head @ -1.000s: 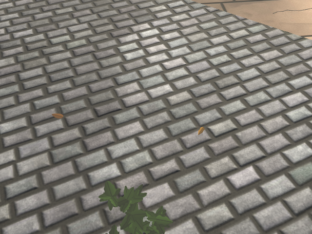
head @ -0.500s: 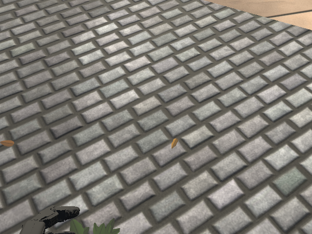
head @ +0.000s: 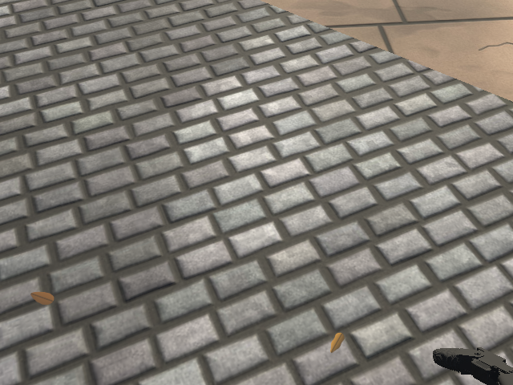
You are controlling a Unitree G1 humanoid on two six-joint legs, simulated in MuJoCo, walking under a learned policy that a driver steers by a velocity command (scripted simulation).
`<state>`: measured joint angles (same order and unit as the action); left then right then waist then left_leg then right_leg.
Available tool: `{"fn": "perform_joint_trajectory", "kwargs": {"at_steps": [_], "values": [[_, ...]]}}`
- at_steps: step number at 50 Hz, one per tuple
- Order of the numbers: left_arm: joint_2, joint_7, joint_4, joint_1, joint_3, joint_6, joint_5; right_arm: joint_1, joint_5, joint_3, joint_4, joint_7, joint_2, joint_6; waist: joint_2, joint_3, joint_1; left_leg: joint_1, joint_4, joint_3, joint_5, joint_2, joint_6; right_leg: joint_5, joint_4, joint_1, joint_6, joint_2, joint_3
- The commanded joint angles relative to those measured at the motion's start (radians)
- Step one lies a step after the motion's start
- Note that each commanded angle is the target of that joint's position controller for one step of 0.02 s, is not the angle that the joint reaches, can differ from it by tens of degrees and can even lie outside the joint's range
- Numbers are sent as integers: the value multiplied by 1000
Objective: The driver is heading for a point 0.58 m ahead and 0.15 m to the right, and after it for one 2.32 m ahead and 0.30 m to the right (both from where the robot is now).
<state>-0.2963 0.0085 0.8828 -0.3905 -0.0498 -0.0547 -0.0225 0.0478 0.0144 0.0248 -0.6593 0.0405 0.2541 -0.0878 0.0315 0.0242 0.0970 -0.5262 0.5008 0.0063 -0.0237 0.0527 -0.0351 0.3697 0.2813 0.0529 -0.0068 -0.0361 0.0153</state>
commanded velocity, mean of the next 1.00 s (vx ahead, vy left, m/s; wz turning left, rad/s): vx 0.50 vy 0.00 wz -0.32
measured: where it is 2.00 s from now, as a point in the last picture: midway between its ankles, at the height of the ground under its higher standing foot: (357, 187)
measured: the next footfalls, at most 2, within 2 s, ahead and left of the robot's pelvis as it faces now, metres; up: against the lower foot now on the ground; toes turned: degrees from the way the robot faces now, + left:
left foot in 0.02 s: +0.19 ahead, +0.13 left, +0.00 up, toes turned +1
right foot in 0.56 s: +0.43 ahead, -0.16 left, +0.00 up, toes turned -20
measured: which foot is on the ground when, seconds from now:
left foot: up 0.00-0.00, down 0.02-0.58, up 0.60-1.00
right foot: down 0.00-0.04, up 0.06-0.54, down 0.56-1.00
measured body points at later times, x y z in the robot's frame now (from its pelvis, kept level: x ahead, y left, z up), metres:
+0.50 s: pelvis +0.26 +0.00 +0.00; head +0.29 -0.02 +0.45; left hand +0.52 +0.18 -0.09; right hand +0.22 -0.29 -0.13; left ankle +0.15 +0.13 -0.73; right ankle +0.39 -0.16 -0.70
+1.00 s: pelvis +0.52 -0.11 +0.01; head +0.55 -0.13 +0.46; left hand +0.68 +0.13 -0.10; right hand +0.61 -0.41 -0.10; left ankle +0.77 -0.04 -0.68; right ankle +0.39 -0.15 -0.73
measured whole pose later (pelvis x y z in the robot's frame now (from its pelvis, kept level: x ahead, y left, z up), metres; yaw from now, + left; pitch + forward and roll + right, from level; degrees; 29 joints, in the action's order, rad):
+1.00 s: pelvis +0.52 -0.11 +0.01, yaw -20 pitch +1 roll -1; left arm -0.27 0.00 0.79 -0.30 -0.05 -0.08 0.00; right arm 0.13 0.02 0.04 -0.77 0.04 0.27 -0.08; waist 0.06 0.02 0.05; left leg -0.66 0.60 0.01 0.12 0.08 -0.01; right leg 0.28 0.19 0.06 -0.08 -0.10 0.02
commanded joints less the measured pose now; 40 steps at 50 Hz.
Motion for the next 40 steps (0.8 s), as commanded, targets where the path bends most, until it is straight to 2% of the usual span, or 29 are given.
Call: {"fn": "perform_joint_trajectory", "kwargs": {"at_steps": [1,2,3,4,5,6,7,8,9,10,12,14,17,20,22,23,25,26,27,28,29,30,31,32,33,34,35,37,40], "values": [[-152,-9,-51,31,-29,2,8,230,-9,80,7,-14,199,-22,-84,-158,-192,411,-20,1,-16,0,-68,-670,320,-130,-115,197,-103],[-59,-6,-88,-20,1,-11,21,379,-35,102,-7,-25,293,-19,80,-338,-215,818,9,315,-60,256,-174,-360,697,-474,-49,79,-41],[-19,-5,-81,-81,15,-27,3,416,-28,98,-22,-22,269,-10,271,-454,-202,956,-132,667,-239,387,-253,197,933,-703,-20,-17,-100],[-132,-3,-84,-16,-16,-34,-25,378,-22,74,-17,-23,191,-7,158,-329,-220,859,-174,599,-334,357,-209,168,1024,-792,-25,40,-171],[-145,-4,-110,62,-23,-34,-33,316,-18,63,-15,-27,160,-6,113,-202,-201,727,-195,451,-303,325,-176,86,1020,-816,-29,85,-137],[-132,-8,-115,110,-25,-28,-17,251,-20,52,-19,-22,128,-9,37,-105,-172,583,-239,336,-224,269,-146,13,964,-782,-28,119,-124],[-118,-9,-116,90,-31,-17,-10,206,-23,50,-21,-23,115,-18,85,-78,-131,500,-272,267,-163,254,-147,-47,918,-734,-21,149,-132],[-100,-7,-102,62,-31,-4,-9,183,-27,48,-25,-20,99,-26,85,-55,-112,438,-296,196,-75,225,-139,-78,899,-674,-13,164,-135],[-75,-6,-99,44,-29,9,-12,167,-28,53,-36,-20,103,-33,92,-51,-93,404,-326,153,-62,220,-150,-101,894,-654,-4,163,-123],[-64,-9,-99,50,-30,20,-14,152,-28,56,-43,-21,105,-38,67,-34,-84,378,-350,112,-38,215,-151,-119,887,-657,0,169,-123],[-54,-12,-122,93,-31,34,-7,156,-30,63,-63,-26,119,-45,43,2,-84,376,-368,39,42,218,-156,-186,829,-709,11,173,-135],[-45,-6,-141,137,-30,32,-2,172,-32,69,-83,-35,132,-40,31,18,-94,405,-376,-29,73,205,-150,-282,721,-743,15,168,-133],[-25,16,-171,227,-21,20,1,186,-26,76,-99,-47,158,-29,16,39,-126,433,-383,-119,90,189,-131,-410,537,-718,5,157,-76],[-15,34,-219,329,-13,18,2,234,-15,86,-126,-53,184,-12,-2,74,-166,508,-374,-158,104,220,-128,-415,431,-738,-14,150,-29],[-22,44,-248,371,-14,19,1,253,-3,92,-142,-53,197,2,1,87,-173,582,-344,-177,146,240,-119,-366,388,-759,-35,142,-6],[-27,49,-261,380,-17,20,1,255,3,95,-147,-53,204,10,7,85,-168,612,-317,-187,202,248,-111,-327,373,-754,-48,132,10],[-53,53,-276,353,-31,25,1,237,11,103,-146,-57,232,23,36,40,-131,646,-208,-216,499,248,-90,-230,362,-661,-84,78,65],[-76,51,-269,295,-44,30,0,226,17,107,-143,-59,246,31,56,-5,-92,650,-107,-228,660,242,-79,-178,366,-573,-107,39,94],[-114,47,-243,173,-68,33,-3,209,22,107,-139,-60,251,39,53,-71,-18,617,63,-248,739,218,-60,-177,333,-413,-138,-8,115],[-177,31,-196,0,-104,39,-4,204,20,97,-134,-63,232,39,19,-158,69,469,309,-264,621,175,-20,-233,270,-134,-179,-32,78],[-281,10,-177,-66,-127,47,-10,248,-25,62,-99,-61,117,28,-206,-219,29,102,660,-256,-99,68,36,-221,243,165,-276,190,-304],[-310,20,-224,-28,-118,22,-1,275,-18,36,-55,-50,74,-12,-275,-383,-31,-173,900,-10,-609,-110,62,-15,58,351,-458,374,-869],[-211,29,-223,-19,-92,5,2,145,22,58,-36,-37,171,-41,-132,-316,29,-284,920,96,-531,-48,41,-1,-10,321,-391,358,-792],[-175,30,-218,20,-80,-6,1,106,34,57,-20,-33,175,-56,-112,-188,4,-302,848,82,-435,-6,17,-66,-8,191,-348,323,-639],[-148,29,-227,90,-71,-10,-1,110,10,57,-37,-43,164,-62,-27,-121,-46,-239,756,81,-362,39,16,-175,-3,43,-306,273,-524],[-109,25,-240,142,-58,-10,4,118,-15,65,-48,-49,172,-54,-24,-82,-80,-175,683,80,-309,63,21,-275,-20,-57,-281,233,-441],[-97,19,-252,167,-51,-12,19,157,-13,67,-59,-44,173,-41,-70,-85,-109,-113,661,79,-274,83,31,-365,-37,-125,-285,233,-402],[-92,12,-238,161,-46,-21,19,200,-18,62,-83,-37,145,-18,-71,-87,-121,-72,599,50,-232,93,58,-524,-59,-181,-285,218,-304],[-113,-2,-204,113,-47,-29,21,118,-13,49,-66,-39,115,2,-76,-35,-89,-132,467,30,-82,100,79,-582,-98,-204,-254,194,-194]]}}
Over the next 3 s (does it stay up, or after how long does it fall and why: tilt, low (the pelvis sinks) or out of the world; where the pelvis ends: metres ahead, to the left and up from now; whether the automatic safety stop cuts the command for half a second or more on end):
stays up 1.31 -0.17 0.00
